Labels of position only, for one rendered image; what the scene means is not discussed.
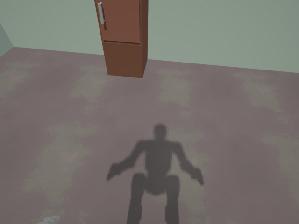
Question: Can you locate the handle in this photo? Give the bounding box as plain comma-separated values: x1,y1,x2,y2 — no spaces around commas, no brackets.
98,2,105,24

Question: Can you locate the cupboard door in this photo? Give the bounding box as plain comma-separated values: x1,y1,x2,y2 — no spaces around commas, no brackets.
96,0,140,43

